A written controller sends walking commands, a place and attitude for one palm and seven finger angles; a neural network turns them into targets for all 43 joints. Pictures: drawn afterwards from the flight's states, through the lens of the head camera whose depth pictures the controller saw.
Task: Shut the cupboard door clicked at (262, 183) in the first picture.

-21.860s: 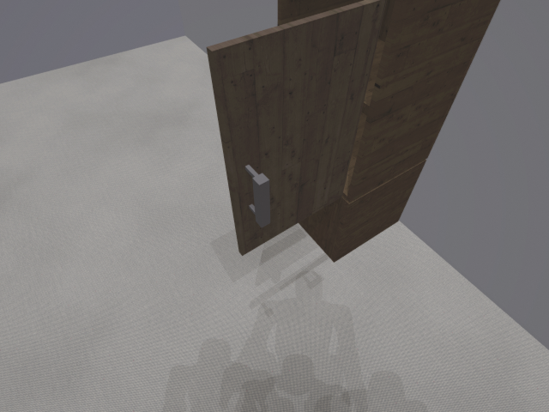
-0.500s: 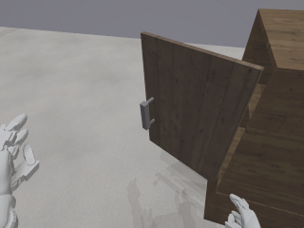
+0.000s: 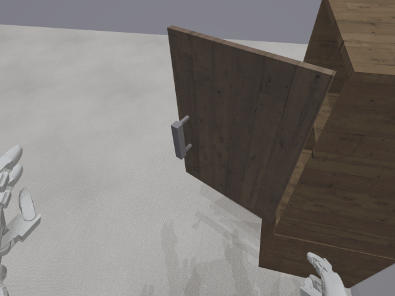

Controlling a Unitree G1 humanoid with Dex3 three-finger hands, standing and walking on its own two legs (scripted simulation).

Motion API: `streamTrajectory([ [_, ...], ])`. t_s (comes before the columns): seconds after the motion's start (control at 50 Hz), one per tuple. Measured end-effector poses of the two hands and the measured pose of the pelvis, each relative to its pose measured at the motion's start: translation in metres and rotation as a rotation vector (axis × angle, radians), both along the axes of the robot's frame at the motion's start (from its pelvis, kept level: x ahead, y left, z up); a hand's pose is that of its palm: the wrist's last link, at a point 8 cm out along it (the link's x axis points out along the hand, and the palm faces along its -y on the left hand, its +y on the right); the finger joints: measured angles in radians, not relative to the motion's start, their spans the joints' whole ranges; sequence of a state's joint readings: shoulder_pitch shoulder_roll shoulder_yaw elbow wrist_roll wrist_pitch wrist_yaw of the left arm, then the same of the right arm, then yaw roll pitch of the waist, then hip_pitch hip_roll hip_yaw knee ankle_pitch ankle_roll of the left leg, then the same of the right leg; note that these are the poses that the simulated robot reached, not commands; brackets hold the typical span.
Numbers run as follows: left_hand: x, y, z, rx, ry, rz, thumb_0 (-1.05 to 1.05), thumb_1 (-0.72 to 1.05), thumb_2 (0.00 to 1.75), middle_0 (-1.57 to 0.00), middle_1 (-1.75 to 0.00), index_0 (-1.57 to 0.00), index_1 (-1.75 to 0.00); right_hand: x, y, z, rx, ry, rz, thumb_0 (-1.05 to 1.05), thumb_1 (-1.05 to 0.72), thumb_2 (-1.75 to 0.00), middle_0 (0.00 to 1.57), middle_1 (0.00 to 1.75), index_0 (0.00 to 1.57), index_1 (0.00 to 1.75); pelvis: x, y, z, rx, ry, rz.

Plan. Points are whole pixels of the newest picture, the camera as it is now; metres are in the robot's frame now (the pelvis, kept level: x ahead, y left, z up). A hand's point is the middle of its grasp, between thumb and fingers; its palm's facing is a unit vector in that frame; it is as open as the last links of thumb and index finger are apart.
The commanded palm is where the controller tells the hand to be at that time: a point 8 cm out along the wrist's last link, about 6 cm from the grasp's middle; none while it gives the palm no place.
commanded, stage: step back with the hand held close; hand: left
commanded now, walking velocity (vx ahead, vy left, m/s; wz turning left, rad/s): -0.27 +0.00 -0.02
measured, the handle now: (183, 137) +0.61 +0.10 -0.09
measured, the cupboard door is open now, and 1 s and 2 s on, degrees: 66 66 66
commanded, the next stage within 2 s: stop stepping back and stand still in 1.40 s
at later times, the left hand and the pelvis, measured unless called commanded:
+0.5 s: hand out of the picture +0.14 +0.28 +0.16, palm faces +0.44 -0.77 -0.46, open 7.4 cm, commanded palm +0.08 +0.31 +0.18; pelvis -0.07 +0.01 -0.02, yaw -1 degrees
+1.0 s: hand out of the picture +0.06 +0.27 +0.17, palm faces +0.53 -0.69 -0.49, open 7.4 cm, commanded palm +0.00 +0.30 +0.18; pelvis -0.12 -0.01 -0.03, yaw +4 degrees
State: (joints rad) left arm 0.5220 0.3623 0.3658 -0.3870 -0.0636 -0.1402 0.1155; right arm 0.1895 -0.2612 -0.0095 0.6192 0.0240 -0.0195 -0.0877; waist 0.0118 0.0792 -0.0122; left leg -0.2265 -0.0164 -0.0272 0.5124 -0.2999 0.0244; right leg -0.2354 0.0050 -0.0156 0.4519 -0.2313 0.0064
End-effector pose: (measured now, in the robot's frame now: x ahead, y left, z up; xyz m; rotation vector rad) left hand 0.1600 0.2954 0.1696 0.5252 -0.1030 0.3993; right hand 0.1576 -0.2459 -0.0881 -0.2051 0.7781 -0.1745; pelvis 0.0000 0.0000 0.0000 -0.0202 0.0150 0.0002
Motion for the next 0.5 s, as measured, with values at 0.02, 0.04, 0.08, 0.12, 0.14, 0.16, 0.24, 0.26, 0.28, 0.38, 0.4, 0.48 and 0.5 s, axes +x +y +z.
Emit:
streamTrajectory([
  [0.02,0.0,0.002,0.0,0.005,0.003,-0.009,0.01,0.89,0.9,-0.21,-0.3,-0.21,-0.3,-0.002,0.0,0.001,-0.009,0.009,-0.01,0.02,-0.9,-0.9,0.2,0.3,0.2,0.3,0.0,0.002,0.0,0.003,0.003,-0.003],
  [0.04,0.0,0.004,0.001,0.013,0.004,-0.017,0.01,0.89,0.9,-0.21,-0.3,-0.21,-0.3,-0.005,0.0,0.001,-0.017,0.014,-0.019,0.02,-0.9,-0.9,0.2,0.3,0.2,0.3,-0.001,0.005,0.0,0.006,0.005,-0.006],
  [0.08,0.0,0.008,0.006,0.036,-0.004,-0.035,0.01,0.89,0.9,-0.21,-0.3,-0.22,-0.3,-0.008,0.003,0.004,-0.028,0.018,-0.033,0.02,-0.9,-0.9,0.2,0.3,0.2,0.3,-0.004,0.009,-0.001,0.009,0.006,-0.011],
  [0.12,-0.001,0.012,0.013,0.061,-0.025,-0.05,0.01,0.89,0.9,-0.21,-0.3,-0.22,-0.3,-0.011,0.006,0.007,-0.033,0.013,-0.04,0.02,-0.9,-0.9,0.2,0.3,0.2,0.3,-0.008,0.012,-0.001,0.009,0.005,-0.016],
  [0.14,-0.002,0.015,0.017,0.073,-0.038,-0.057,0.01,0.89,0.9,-0.21,-0.3,-0.22,-0.3,-0.012,0.008,0.008,-0.033,0.007,-0.042,0.02,-0.9,-0.9,0.2,0.3,0.2,0.3,-0.01,0.014,-0.001,0.008,0.004,-0.018],
  [0.16,-0.003,0.017,0.02,0.083,-0.052,-0.062,0.01,0.89,0.9,-0.21,-0.3,-0.22,-0.3,-0.014,0.011,0.01,-0.032,0.0,-0.043,0.02,-0.9,-0.9,0.2,0.3,0.2,0.3,-0.013,0.015,-0.002,0.008,0.004,-0.02],
  [0.24,-0.013,0.023,0.023,0.098,-0.095,-0.071,0.01,0.89,0.9,-0.21,-0.3,-0.22,-0.3,-0.02,0.02,0.016,-0.023,-0.038,-0.041,0.02,-0.9,-0.9,0.2,0.3,0.2,0.3,-0.024,0.019,-0.004,0.013,0.005,-0.03],
  [0.26,-0.016,0.024,0.022,0.095,-0.099,-0.07,0.01,0.89,0.9,-0.21,-0.3,-0.22,-0.3,-0.022,0.021,0.017,-0.022,-0.046,-0.039,0.02,-0.9,-0.9,0.2,0.3,0.2,0.3,-0.027,0.02,-0.005,0.012,0.005,-0.032],
  [0.28,-0.019,0.025,0.02,0.091,-0.102,-0.068,0.01,0.89,0.9,-0.21,-0.3,-0.22,-0.3,-0.025,0.023,0.018,-0.022,-0.053,-0.037,0.02,-0.9,-0.9,0.2,0.3,0.2,0.3,-0.031,0.02,-0.005,0.011,0.004,-0.032],
  [0.38,-0.04,0.025,0.008,0.065,-0.105,-0.053,0.01,0.89,0.9,-0.21,-0.3,-0.21,-0.3,-0.041,0.025,0.018,-0.029,-0.062,-0.017,0.01,-0.9,-0.9,0.2,0.3,0.2,0.3,-0.048,0.02,-0.009,0.008,-0.003,-0.027],
  [0.4,-0.045,0.025,0.006,0.062,-0.108,-0.05,0.01,0.89,0.9,-0.21,-0.3,-0.21,-0.3,-0.045,0.025,0.017,-0.032,-0.06,-0.013,0.01,-0.9,-0.9,0.2,0.3,0.2,0.3,-0.051,0.019,-0.01,0.008,-0.005,-0.025],
  [0.48,-0.063,0.021,0.004,0.065,-0.14,-0.04,0.01,0.89,0.9,-0.21,-0.3,-0.22,-0.3,-0.062,0.021,0.013,-0.048,-0.049,0.004,0.01,-0.9,-0.9,0.2,0.3,0.21,0.3,-0.064,0.015,-0.015,0.002,-0.014,-0.016],
  [0.5,-0.067,0.02,0.004,0.068,-0.153,-0.038,0.01,0.89,0.9,-0.21,-0.3,-0.22,-0.3,-0.066,0.019,0.011,-0.052,-0.045,0.008,0.01,-0.9,-0.9,0.2,0.3,0.21,0.3,-0.066,0.014,-0.016,0.0,-0.016,-0.013],
])
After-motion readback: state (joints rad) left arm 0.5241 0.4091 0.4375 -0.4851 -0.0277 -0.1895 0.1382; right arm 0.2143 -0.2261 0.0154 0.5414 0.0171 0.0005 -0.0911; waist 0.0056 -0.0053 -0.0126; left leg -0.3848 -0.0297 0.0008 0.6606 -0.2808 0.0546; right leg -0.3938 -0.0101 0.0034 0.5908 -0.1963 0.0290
